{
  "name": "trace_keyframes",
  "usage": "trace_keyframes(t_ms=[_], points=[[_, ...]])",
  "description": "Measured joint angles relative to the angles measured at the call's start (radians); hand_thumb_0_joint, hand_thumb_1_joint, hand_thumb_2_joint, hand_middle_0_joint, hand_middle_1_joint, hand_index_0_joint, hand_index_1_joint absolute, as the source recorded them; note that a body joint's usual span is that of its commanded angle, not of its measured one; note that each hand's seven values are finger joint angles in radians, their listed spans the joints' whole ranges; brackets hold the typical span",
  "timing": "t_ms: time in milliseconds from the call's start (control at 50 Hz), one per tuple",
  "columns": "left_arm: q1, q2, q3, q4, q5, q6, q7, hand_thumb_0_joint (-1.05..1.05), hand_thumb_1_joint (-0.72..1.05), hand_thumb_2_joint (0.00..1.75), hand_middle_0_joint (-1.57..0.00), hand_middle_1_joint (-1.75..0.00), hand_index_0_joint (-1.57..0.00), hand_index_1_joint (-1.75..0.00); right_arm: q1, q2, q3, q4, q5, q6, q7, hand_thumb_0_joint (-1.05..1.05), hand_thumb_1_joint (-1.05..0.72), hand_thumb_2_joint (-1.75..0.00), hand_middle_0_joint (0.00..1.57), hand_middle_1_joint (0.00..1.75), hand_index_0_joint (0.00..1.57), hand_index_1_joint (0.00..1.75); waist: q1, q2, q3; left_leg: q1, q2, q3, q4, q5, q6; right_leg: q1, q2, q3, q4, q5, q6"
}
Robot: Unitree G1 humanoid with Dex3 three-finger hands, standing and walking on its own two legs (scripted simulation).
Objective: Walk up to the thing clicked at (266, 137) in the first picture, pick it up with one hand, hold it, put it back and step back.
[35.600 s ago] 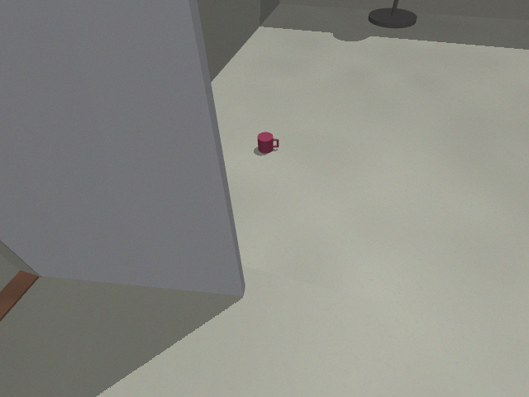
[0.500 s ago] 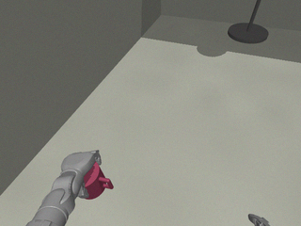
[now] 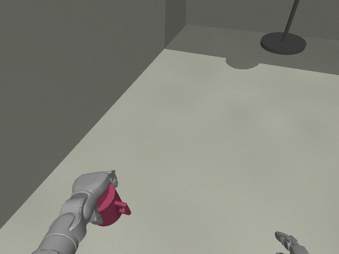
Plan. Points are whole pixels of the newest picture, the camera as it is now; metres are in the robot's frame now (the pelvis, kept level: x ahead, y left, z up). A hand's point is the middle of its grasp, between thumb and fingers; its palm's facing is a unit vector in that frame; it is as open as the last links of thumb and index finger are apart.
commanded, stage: hold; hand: left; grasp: from above
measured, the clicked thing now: (108, 204) +0.29 +0.21 -0.09
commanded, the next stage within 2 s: crouch in 0.74 s
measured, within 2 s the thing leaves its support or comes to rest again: neither
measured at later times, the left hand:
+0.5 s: hand (95, 200) +0.28 +0.23 -0.04, palm faces -0.49 -0.07 -0.87, open 11.6 cm
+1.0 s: hand (95, 196) +0.29 +0.23 -0.05, palm faces -0.49 -0.07 -0.87, open 11.6 cm
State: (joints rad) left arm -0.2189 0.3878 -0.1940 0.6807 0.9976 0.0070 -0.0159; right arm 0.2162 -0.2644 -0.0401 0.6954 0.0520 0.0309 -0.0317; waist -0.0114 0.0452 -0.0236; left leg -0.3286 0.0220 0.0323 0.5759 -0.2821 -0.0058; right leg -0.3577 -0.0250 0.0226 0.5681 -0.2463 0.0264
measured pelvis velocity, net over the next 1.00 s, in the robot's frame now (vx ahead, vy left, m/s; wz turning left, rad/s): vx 0.01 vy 0.00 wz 0.01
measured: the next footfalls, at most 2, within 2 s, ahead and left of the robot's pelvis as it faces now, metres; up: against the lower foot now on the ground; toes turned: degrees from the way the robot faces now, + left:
none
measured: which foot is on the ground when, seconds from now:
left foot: down 0.00-1.00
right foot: down 0.00-1.00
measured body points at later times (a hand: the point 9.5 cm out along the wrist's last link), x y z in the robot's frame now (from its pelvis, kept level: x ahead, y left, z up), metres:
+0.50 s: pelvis +0.00 +0.00 +0.00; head +0.01 -0.02 +0.45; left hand +0.30 +0.23 +0.01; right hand +0.15 -0.26 -0.11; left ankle +0.01 +0.12 -0.73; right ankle +0.03 -0.14 -0.73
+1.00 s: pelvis +0.01 +0.00 +0.01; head +0.03 -0.02 +0.45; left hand +0.32 +0.24 +0.00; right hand +0.14 -0.26 -0.11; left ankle +0.01 +0.12 -0.73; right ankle +0.03 -0.14 -0.73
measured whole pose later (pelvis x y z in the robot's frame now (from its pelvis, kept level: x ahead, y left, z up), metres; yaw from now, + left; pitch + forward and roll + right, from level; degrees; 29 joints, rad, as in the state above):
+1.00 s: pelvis +0.01 +0.00 +0.01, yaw +0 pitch +2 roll +0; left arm -0.24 0.40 -0.16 0.71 1.01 -0.02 -0.02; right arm 0.21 -0.26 -0.04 0.70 0.05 0.06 -0.04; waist -0.01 0.04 -0.01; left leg -0.28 0.02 0.03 0.51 -0.26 -0.01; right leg -0.31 -0.03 0.02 0.51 -0.23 0.02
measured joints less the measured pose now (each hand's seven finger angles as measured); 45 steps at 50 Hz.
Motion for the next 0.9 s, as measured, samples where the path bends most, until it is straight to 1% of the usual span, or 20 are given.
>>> trace_keyframes(t_ms=[80,180,340,420,520,620,700,900], points=[[0.001,0.001,0.001,-0.010,0.003,-0.002,-0.004,0.02,-0.26,0.78,-0.41,-0.96,-0.46,-0.91,-0.004,0.000,0.002,-0.001,0.001,-0.001,-0.002,0.01,-0.90,-0.90,0.20,0.30,0.20,0.30,0.005,0.002,0.004,0.008,0.000,0.000,-0.009,0.006,0.000,0.008,0.000,0.000,-0.008,0.006,0.000],[-0.002,0.004,0.004,-0.016,-0.002,-0.001,-0.008,0.02,-0.26,0.78,-0.42,-0.96,-0.46,-0.90,-0.010,0.002,0.005,0.000,0.002,-0.002,-0.004,0.01,-0.90,-0.90,0.20,0.30,0.20,0.30,0.008,0.004,0.010,0.020,-0.001,-0.001,-0.020,0.013,0.000,0.019,-0.001,-0.001,-0.017,0.011,-0.001],[0.000,0.016,0.005,-0.037,-0.009,-0.004,-0.035,0.02,-0.26,0.78,-0.42,-0.96,-0.46,-0.90,-0.019,0.003,0.010,-0.003,0.005,-0.004,-0.010,0.01,-0.90,-0.90,0.20,0.30,0.20,0.30,0.011,0.004,0.016,0.034,-0.002,-0.001,-0.038,0.021,-0.001,0.032,-0.002,-0.002,-0.032,0.017,-0.001],[0.006,0.018,0.009,-0.046,-0.014,-0.010,-0.041,0.02,-0.26,0.78,-0.42,-0.96,-0.47,-0.90,-0.023,0.004,0.011,-0.005,0.006,-0.004,-0.013,0.01,-0.90,-0.90,0.20,0.30,0.20,0.30,0.013,0.003,0.019,0.041,-0.003,-0.002,-0.046,0.023,-0.001,0.039,-0.002,-0.002,-0.039,0.018,-0.001],[0.010,0.017,0.007,-0.048,-0.004,-0.017,-0.039,0.02,-0.27,0.78,-0.42,-0.96,-0.47,-0.90,-0.027,0.005,0.012,-0.003,0.005,-0.002,-0.016,0.01,-0.90,-0.90,0.20,0.30,0.20,0.30,0.015,0.002,0.021,0.046,-0.003,-0.002,-0.053,0.022,-0.001,0.044,-0.002,-0.003,-0.045,0.016,-0.001],[-0.001,0.013,0.007,-0.029,0.002,-0.014,-0.025,0.02,-0.27,0.78,-0.43,-0.95,-0.47,-0.90,-0.029,0.007,0.010,0.007,0.006,0.002,-0.017,0.01,-0.90,-0.90,0.20,0.30,0.20,0.30,0.014,0.000,0.019,0.049,-0.004,-0.006,-0.055,0.020,-0.001,0.049,-0.003,-0.007,-0.048,0.014,-0.001],[-0.009,0.013,0.008,-0.019,0.003,-0.005,-0.019,0.02,-0.27,0.78,-0.43,-0.95,-0.47,-0.90,-0.025,0.008,0.007,0.006,0.004,0.007,-0.015,0.01,-0.90,-0.90,0.20,0.30,0.20,0.30,0.013,-0.004,0.019,0.050,-0.003,-0.007,-0.058,0.020,-0.002,0.051,-0.003,-0.008,-0.053,0.014,-0.002],[-0.019,0.015,0.015,0.000,0.004,-0.015,-0.022,0.01,-0.26,0.78,-0.42,-0.95,-0.47,-0.90,-0.011,0.003,-0.002,0.009,0.003,0.016,-0.014,0.01,-0.90,-0.90,0.20,0.30,0.20,0.30,0.008,0.001,0.016,0.053,-0.002,-0.005,-0.063,0.018,-0.002,0.055,-0.001,-0.006,-0.061,0.015,-0.002]])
